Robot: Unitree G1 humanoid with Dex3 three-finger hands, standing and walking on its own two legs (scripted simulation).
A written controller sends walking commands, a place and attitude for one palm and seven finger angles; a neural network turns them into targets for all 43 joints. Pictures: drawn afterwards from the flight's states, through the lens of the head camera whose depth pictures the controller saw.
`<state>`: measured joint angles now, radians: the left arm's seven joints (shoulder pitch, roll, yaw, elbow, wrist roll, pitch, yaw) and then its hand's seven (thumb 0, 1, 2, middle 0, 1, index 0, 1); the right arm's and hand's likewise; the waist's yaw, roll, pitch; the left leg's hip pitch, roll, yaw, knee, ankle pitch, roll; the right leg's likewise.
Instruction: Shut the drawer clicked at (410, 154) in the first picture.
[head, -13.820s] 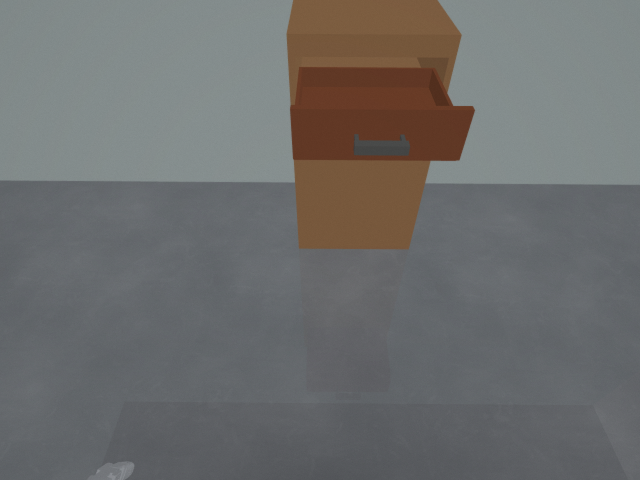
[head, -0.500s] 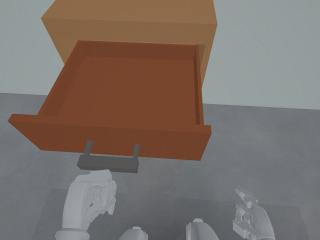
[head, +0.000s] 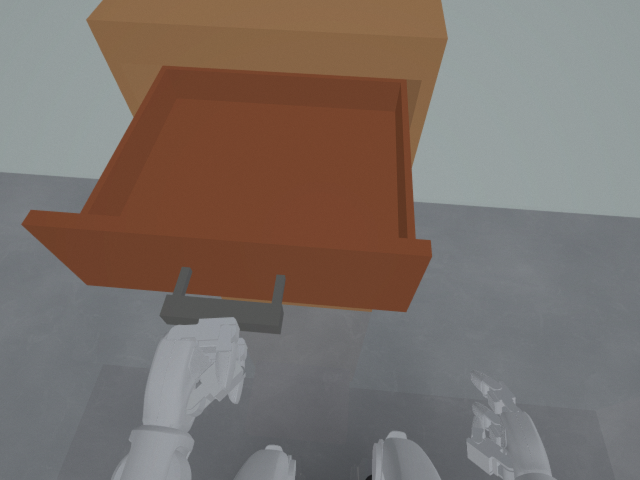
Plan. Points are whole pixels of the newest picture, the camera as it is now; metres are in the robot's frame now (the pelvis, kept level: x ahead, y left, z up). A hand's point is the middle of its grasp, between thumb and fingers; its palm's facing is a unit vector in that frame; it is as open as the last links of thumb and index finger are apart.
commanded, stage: push the drawer shut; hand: left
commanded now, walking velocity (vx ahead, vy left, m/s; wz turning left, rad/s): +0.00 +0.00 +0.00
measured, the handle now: (228, 296) +0.31 +0.12 +0.06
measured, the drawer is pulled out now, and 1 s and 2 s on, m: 0.29 0.16 0.03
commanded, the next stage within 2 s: none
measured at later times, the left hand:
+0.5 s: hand (252, 308) +0.30 +0.09 +0.07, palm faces -0.10 -0.99 -0.03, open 3.0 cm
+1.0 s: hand (260, 259) +0.36 +0.09 +0.06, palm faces -0.09 -1.00 -0.03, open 2.9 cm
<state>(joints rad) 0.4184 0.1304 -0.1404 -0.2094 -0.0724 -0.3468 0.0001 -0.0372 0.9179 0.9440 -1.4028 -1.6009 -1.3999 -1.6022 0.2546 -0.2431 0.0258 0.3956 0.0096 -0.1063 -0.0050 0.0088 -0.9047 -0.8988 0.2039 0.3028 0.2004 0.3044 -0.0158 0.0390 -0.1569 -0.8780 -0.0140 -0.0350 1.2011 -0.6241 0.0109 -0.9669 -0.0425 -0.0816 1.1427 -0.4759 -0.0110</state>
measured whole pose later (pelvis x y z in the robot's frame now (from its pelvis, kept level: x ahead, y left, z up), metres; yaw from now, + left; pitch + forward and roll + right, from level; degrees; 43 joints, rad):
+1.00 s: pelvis +0.00 +0.01 +0.02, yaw -1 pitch +18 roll -1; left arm -0.21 0.14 -0.03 0.34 -0.10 -0.33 0.01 -0.06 0.88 0.95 -1.40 -1.60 -1.40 -1.60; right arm 0.24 -0.24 0.02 0.55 0.01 -0.04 0.01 0.01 -0.91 -0.90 0.20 0.30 0.20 0.30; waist -0.05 0.03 -0.13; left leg -0.85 -0.02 -0.01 1.10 -0.57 0.02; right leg -0.94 -0.04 -0.06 1.05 -0.42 0.00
